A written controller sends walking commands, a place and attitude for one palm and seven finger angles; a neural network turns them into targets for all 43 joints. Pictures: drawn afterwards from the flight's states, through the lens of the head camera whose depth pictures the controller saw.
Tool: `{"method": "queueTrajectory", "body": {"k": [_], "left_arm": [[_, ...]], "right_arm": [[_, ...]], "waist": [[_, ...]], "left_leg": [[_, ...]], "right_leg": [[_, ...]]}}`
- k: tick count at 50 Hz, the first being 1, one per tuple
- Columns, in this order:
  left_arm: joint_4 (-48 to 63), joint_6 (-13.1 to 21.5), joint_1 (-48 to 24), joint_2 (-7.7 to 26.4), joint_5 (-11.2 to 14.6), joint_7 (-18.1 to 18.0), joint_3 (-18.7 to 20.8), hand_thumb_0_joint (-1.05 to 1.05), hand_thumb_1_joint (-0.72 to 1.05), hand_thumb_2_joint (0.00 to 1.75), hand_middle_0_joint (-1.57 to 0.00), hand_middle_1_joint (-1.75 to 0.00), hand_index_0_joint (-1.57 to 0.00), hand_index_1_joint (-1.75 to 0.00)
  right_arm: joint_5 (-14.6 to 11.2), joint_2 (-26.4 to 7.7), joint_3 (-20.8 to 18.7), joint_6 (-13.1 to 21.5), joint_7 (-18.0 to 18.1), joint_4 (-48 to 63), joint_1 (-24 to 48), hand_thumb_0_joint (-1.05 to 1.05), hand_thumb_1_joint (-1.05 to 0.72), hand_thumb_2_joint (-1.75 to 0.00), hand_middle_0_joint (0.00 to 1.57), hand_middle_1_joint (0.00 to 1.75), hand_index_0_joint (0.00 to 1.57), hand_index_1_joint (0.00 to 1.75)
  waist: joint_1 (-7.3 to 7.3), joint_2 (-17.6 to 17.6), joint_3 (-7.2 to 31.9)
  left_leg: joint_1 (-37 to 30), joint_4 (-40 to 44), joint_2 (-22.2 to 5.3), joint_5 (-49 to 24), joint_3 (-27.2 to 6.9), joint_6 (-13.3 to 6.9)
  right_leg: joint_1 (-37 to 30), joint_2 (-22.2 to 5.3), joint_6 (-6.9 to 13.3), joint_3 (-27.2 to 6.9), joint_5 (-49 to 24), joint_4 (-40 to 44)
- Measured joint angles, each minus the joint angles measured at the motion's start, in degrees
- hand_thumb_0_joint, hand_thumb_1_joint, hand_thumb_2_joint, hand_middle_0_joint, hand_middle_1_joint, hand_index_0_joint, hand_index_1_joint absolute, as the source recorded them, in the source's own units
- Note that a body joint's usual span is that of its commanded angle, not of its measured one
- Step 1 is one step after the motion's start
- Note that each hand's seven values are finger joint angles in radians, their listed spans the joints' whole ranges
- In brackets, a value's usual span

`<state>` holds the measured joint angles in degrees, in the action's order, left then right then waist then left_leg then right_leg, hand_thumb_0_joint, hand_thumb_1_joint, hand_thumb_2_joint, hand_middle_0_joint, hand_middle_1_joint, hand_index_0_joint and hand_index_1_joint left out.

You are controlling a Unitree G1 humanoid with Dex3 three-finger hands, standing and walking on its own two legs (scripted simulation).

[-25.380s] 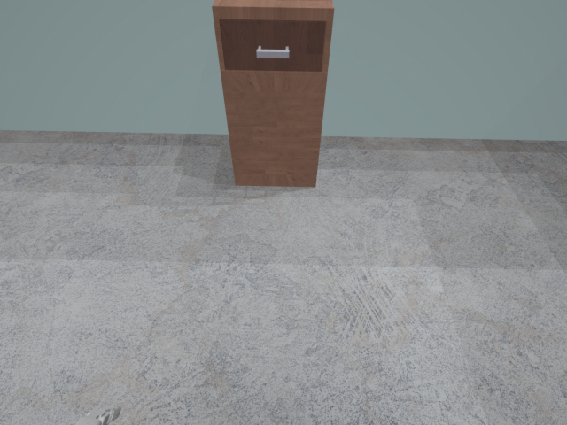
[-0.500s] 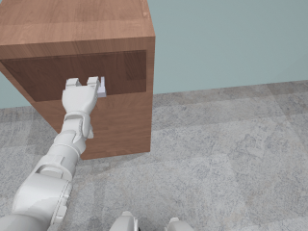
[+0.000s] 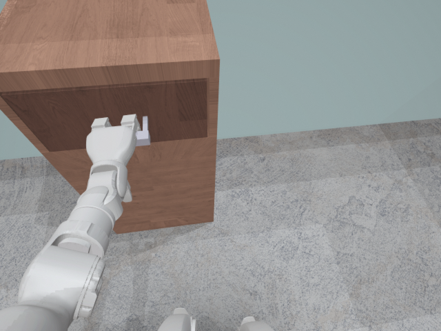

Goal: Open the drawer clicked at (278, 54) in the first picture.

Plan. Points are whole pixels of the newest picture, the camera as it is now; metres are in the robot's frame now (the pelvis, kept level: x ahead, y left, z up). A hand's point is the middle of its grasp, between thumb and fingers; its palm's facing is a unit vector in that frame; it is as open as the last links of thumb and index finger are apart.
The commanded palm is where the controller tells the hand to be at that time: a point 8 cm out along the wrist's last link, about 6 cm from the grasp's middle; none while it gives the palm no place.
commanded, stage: close the thumb around the handle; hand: left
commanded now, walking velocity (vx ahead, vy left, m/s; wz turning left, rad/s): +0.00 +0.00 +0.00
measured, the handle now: (120, 131) +0.51 +0.20 +0.01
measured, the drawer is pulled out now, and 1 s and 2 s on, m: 0.00 0.01 0.13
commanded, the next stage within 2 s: pull the drawer open in 0.68 s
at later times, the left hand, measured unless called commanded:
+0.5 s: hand (124, 158) +0.46 +0.19 -0.01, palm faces -0.05 -0.04 -1.00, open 7.1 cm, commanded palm +0.44 +0.17 +0.04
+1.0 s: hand (124, 161) +0.45 +0.18 -0.01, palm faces -0.06 -0.05 -1.00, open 5.6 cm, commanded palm +0.42 +0.17 +0.04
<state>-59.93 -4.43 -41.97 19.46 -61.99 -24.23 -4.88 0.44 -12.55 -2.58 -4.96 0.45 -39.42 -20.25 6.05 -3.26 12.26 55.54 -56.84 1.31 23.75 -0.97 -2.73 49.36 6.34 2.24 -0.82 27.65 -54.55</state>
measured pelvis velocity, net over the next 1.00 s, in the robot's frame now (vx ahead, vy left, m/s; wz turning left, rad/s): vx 0.01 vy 0.00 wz -0.01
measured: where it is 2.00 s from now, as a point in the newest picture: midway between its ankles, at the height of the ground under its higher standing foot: outside the picture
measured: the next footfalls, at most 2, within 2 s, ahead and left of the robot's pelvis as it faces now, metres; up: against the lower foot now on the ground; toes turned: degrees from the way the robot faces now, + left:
none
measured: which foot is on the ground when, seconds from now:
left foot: down 0.00-1.00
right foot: down 0.00-1.00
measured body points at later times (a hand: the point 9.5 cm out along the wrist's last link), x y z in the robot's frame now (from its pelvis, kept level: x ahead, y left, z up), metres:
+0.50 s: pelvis +0.00 +0.00 +0.00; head +0.09 +0.01 +0.44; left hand +0.46 +0.19 +0.05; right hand +0.03 -0.26 -0.13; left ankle +0.02 +0.09 -0.67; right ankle -0.03 -0.10 -0.67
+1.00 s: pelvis +0.01 +0.00 +0.01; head +0.09 +0.00 +0.45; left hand +0.45 +0.18 +0.04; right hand +0.03 -0.26 -0.13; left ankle +0.02 +0.09 -0.67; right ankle -0.03 -0.10 -0.67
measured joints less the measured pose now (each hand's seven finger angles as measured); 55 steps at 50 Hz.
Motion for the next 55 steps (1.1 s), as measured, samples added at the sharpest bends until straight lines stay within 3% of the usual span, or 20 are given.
{"method": "queueTrajectory", "body": {"k": [7,16,23,30,37,45,55], "left_arm": [[2.2,-1.0,1.3,-1.1,-0.4,-3.1,-0.4,0.0,-0.39,0.34,-0.3,-1.21,-0.33,-1.21],[-0.9,-5.3,-0.3,-2.7,0.5,-2.6,-1.5,0.0,0.0,0.51,-0.33,-1.25,-0.36,-1.26],[-1.6,-4.0,-1.3,-1.9,0.7,-0.9,-1.7,0.0,0.37,0.67,-0.37,-1.29,-0.38,-1.3],[-1.7,-3.0,-1.9,-1.7,0.1,-2.2,-2.0,0.0,0.7,0.81,-0.39,-1.33,-0.41,-1.33],[-2.4,-4.1,-2.5,-1.8,0.3,-3.1,-2.2,0.0,0.71,0.83,-0.36,-1.34,-0.41,-1.35],[-1.9,-4.8,-1.7,-1.2,1.1,-1.3,-1.8,0.01,0.71,0.81,-0.35,-1.35,-0.41,-1.35],[6.2,-2.6,7.5,-3.0,1.2,-1.5,-1.7,0.02,0.72,0.78,-0.32,-1.35,-0.42,-1.35]], "right_arm": [[0.3,-0.7,-1.4,-0.4,-1.0,-1.3,0.3,0.01,-0.91,-0.9,0.2,0.3,0.2,0.3],[0.0,0.1,-0.6,-1.1,-1.2,-1.4,1.5,0.01,-0.91,-0.9,0.2,0.3,0.2,0.3],[0.0,0.4,-0.3,-0.5,-0.8,-0.6,1.0,0.01,-0.91,-0.9,0.2,0.3,0.2,0.3],[0.1,0.0,-0.6,-0.2,-0.9,-1.1,0.5,0.01,-0.91,-0.9,0.2,0.3,0.2,0.3],[0.0,-0.1,-0.4,-0.4,-0.9,-1.6,0.5,0.01,-0.91,-0.9,0.2,0.3,0.2,0.3],[-0.2,0.0,-0.3,-0.5,-0.8,-0.8,0.2,0.01,-0.91,-0.9,0.2,0.3,0.2,0.3],[-0.3,0.0,-1.0,-1.7,-1.3,-0.2,-0.3,0.01,-0.91,-0.9,0.2,0.3,0.2,0.3]], "waist": [[-0.68,-0.3,0.1],[-0.23,-0.4,-0.2],[0.19,-0.4,-0.3],[-0.13,-0.5,-0.2],[0.02,-0.5,-0.4],[0.57,-0.4,-0.4],[-1.6,-0.3,0.4]], "left_leg": [[0.9,-1.0,0.1,0.6,-0.1,-0.1],[-1.2,0.7,0.2,-0.1,0.0,-0.2],[-1.0,0.9,0.3,-0.3,-0.1,-0.1],[0.5,-0.3,0.4,0.0,-0.2,-0.1],[0.9,-0.5,0.4,0.0,-0.3,-0.1],[-0.4,0.7,0.0,-0.3,0.0,0.1],[-4.3,2.7,-0.2,0.2,1.0,-0.1]], "right_leg": [[0.7,-0.1,-0.1,0.2,0.6,-0.8],[-1.3,-0.3,-0.2,-0.1,-0.1,0.9],[-1.2,-0.3,-0.1,0.1,-0.3,1.0],[0.4,-0.4,-0.1,0.3,0.3,-0.3],[0.8,-0.3,-0.1,0.4,0.3,-0.6],[-0.3,-0.1,0.0,0.0,-0.3,0.6],[-3.9,0.0,-0.1,-1.3,-0.2,2.7]]}}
